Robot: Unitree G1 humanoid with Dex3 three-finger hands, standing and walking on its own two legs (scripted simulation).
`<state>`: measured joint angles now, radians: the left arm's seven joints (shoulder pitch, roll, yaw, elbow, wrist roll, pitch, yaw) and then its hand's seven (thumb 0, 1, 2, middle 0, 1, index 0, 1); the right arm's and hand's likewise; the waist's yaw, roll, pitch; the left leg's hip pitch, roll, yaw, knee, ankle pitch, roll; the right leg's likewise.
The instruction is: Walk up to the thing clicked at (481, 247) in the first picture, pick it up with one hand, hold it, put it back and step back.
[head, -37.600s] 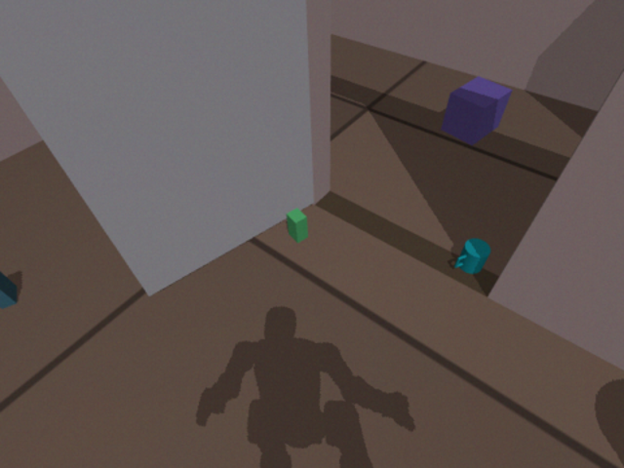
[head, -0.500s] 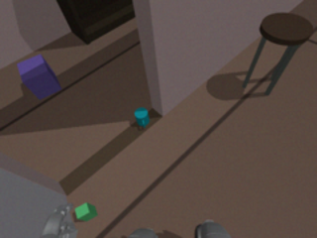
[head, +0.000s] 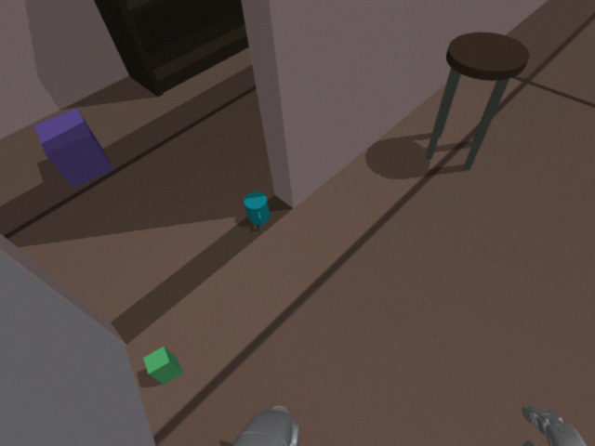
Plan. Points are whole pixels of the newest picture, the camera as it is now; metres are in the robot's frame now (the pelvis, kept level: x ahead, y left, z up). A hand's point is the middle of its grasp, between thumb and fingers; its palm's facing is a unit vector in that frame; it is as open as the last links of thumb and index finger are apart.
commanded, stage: step back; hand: left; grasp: from above
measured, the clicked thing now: (258, 211) +1.02 +0.32 -0.70
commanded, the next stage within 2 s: stand in 1.06 s
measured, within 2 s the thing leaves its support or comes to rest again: neither
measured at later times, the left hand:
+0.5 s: hand out of the picture +0.05 +0.28 -0.14, palm faces +0.01 -0.93 -0.36, open 7.4 cm
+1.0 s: hand out of the picture +0.10 +0.27 -0.15, palm faces +0.06 -0.93 -0.36, open 7.4 cm
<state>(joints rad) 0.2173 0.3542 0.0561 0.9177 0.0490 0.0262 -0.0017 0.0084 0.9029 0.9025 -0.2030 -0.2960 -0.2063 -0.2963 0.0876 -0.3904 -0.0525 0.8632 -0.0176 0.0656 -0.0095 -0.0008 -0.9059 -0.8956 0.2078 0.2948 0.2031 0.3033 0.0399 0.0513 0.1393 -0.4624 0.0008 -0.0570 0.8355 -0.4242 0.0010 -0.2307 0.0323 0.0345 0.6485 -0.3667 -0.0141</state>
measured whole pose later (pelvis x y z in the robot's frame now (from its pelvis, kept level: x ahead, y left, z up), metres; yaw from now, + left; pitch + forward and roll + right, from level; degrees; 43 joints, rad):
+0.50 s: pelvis -0.03 +0.00 +0.01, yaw +2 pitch -2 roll +1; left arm 0.18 0.41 0.08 0.97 0.04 0.02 -0.04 0.01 0.90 0.90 -0.20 -0.30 -0.20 -0.30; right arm 0.29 -0.36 -0.06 0.97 -0.04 -0.03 0.01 0.00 -0.90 -0.90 0.21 0.30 0.21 0.30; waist -0.03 -0.05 0.06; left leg -0.15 -0.01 -0.01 0.53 -0.34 0.00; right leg -0.34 -0.04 0.01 0.67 -0.39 -0.02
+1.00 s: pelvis +0.03 +0.00 +0.01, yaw +3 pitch -1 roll +0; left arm 0.11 0.38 0.04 1.00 0.01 0.01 0.00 0.01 0.90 0.90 -0.20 -0.30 -0.20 -0.30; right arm 0.10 -0.33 -0.02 1.02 -0.02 -0.01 -0.01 0.00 -0.91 -0.90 0.21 0.29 0.20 0.30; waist 0.02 -0.02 0.10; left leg -0.28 0.03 0.02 0.60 -0.29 -0.01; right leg -0.23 -0.02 -0.02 0.59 -0.33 0.01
